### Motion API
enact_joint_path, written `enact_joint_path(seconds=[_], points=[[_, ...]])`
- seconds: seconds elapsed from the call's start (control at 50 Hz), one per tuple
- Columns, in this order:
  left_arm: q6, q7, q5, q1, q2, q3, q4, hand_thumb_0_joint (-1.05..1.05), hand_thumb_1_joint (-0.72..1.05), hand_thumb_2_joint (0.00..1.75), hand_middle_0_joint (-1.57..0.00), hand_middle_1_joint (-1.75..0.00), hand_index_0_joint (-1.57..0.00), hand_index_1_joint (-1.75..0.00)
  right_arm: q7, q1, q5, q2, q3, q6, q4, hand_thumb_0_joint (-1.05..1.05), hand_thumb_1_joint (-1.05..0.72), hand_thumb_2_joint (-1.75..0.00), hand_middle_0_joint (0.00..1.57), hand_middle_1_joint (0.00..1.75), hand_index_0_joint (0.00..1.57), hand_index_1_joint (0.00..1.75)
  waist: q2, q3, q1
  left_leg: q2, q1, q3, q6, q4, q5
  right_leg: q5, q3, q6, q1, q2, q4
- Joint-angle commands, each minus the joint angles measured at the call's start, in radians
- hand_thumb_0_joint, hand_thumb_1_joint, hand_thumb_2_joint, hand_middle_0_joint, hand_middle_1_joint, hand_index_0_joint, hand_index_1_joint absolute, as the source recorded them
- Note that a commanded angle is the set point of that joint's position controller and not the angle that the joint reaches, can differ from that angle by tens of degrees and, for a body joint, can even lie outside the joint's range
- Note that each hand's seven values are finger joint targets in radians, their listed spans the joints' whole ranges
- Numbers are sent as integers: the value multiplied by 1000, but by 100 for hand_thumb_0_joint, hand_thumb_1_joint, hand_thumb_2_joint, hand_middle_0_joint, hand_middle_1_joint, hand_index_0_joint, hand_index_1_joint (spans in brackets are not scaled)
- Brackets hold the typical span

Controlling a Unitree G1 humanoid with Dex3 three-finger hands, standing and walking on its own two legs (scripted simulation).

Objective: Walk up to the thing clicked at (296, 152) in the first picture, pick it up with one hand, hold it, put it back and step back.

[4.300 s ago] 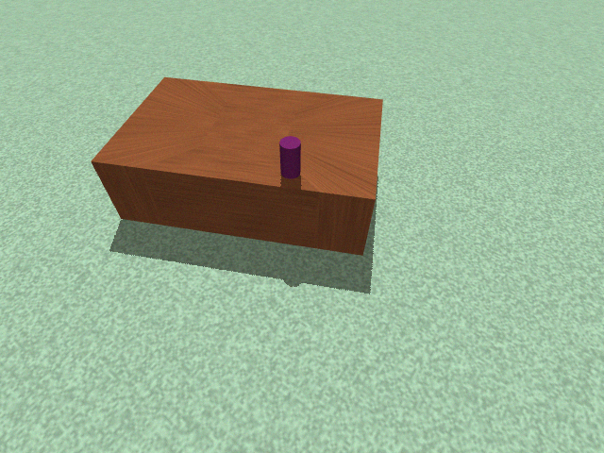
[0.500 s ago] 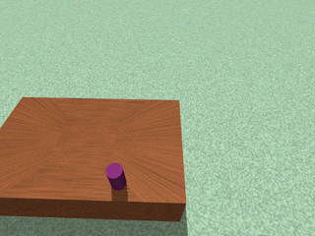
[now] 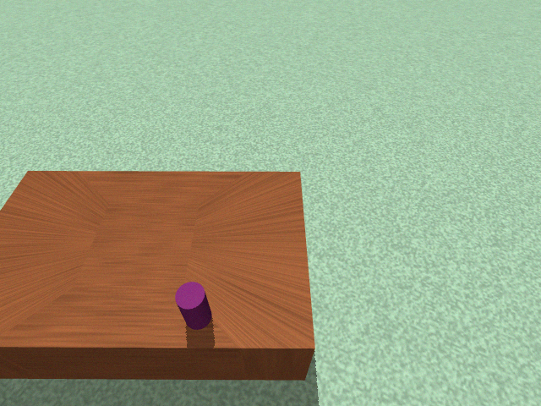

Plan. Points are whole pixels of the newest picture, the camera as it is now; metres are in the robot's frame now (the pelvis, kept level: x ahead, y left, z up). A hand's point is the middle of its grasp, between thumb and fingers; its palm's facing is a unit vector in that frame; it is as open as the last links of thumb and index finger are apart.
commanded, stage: walk up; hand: left
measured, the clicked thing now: (194, 306) +0.44 +0.20 -0.38
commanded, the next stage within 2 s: stand in 0.08 s
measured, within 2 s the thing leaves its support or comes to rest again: neither
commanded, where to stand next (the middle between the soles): +0.04 +0.00 m, yaw -1 degrees
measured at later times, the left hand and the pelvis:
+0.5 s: hand out of the picture +0.08 +0.25 -0.15, palm faces +0.00 -0.94 -0.35, open 7.4 cm; pelvis +0.01 -0.01 +0.00, yaw +0 degrees
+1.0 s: hand out of the picture +0.08 +0.24 -0.15, palm faces +0.00 -0.94 -0.35, open 7.4 cm; pelvis +0.01 -0.01 +0.00, yaw +1 degrees
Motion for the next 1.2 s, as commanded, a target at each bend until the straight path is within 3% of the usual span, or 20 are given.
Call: enact_joint_path(seconds=[0.0,0.04,0.08,0.18,0.32,0.4,0.48,0.58,0.66,0.82,0.88,0.98,1.1,1.18], points=[[-27,10,1,-52,214,37,-70,0,90,90,-20,-30,-20,-30,-10,-50,4,-203,-36,-23,-67,0,-90,-90,20,30,20,30,-23,-97,6,109,-97,-82,39,-70,80,35,119,-12,125,-109,-46],[-26,10,1,-52,211,37,-72,0,90,90,-20,-30,-20,-30,-11,-49,3,-206,-38,-23,-66,0,-90,-90,20,30,20,30,-14,-86,5,110,-105,-82,38,-75,65,27,118,-14,118,-108,-46],[-32,13,-4,-32,220,26,-72,0,90,90,-20,-30,-20,-30,-8,-48,-3,-206,-37,-24,-73,0,-90,-90,20,30,20,30,1,-97,5,120,-91,-96,29,-80,117,69,115,-18,134,-111,-35],[-31,13,-3,-30,226,21,-75,0,90,90,-20,-30,-20,-30,-8,-37,0,-203,-34,-20,-75,0,-90,-90,20,30,20,30,0,-69,-1,115,-102,-95,28,-85,66,35,121,-15,110,-112,-47],[-35,14,-3,-21,226,15,-78,0,90,90,-20,-30,-20,-30,-7,-36,2,-206,-34,-20,-85,0,-90,-90,20,30,20,30,-12,-74,-2,121,-80,-93,32,-75,95,67,118,-14,114,-112,-44],[-35,15,-2,-13,234,14,-80,0,90,90,-20,-30,-20,-30,-6,-36,0,-202,-33,-17,-88,0,-90,-90,20,30,20,30,-20,-73,-1,117,-68,-91,30,-75,78,31,116,-14,96,-110,-49],[-36,15,-3,-14,231,12,-83,0,90,90,-20,-30,-20,-30,-7,-30,0,-208,-34,-17,-88,0,-90,-90,20,30,20,30,-8,-80,-3,121,-77,-90,29,-72,104,77,116,-16,118,-112,-41],[-36,16,-1,-3,241,12,-79,0,90,90,-20,-30,-20,-30,-5,-26,1,-202,-33,-13,-87,0,-90,-90,20,30,20,30,-14,-61,1,114,-80,-88,31,-73,50,-3,120,-13,92,-110,-60],[-36,15,-1,-6,236,11,-84,0,90,90,-20,-30,-20,-30,-5,-25,0,-204,-32,-15,-91,0,-90,-90,20,30,20,30,-5,-83,-2,122,-79,-89,31,-70,87,61,117,-19,120,-115,-43],[-33,13,-4,4,234,12,-79,0,90,90,-20,-30,-20,-30,-8,-22,0,-206,-29,-17,-89,0,-90,-90,20,30,20,30,-1,-78,5,121,-78,-89,26,-75,88,66,112,-19,123,-113,-38],[-33,15,-2,-4,238,12,-82,0,90,90,-20,-30,-20,-30,-7,-24,1,-213,-33,-15,-91,0,-90,-90,20,30,20,30,-14,-75,4,116,-76,-87,27,-71,74,17,112,-18,110,-108,-50],[-34,16,-3,-9,243,15,-85,0,90,90,-20,-30,-20,-30,-9,-12,-2,-206,-31,-16,-91,0,-90,-90,20,30,20,30,-15,-88,1,122,-70,-88,25,-70,109,88,114,-23,124,-114,-34],[-35,17,-2,-5,246,13,-87,0,90,90,-20,-30,-20,-30,-7,0,-2,-201,-33,-10,-90,0,-90,-90,20,30,20,30,-35,-76,-1,111,-71,-78,28,-54,61,10,129,-18,108,-116,-67],[-34,17,-3,-11,240,14,-88,0,90,90,-20,-30,-20,-30,-8,-2,-4,-207,-33,-13,-93,0,-90,-90,20,30,20,30,-1,-78,-1,124,-82,-85,26,-69,98,68,117,-25,126,-112,-43]])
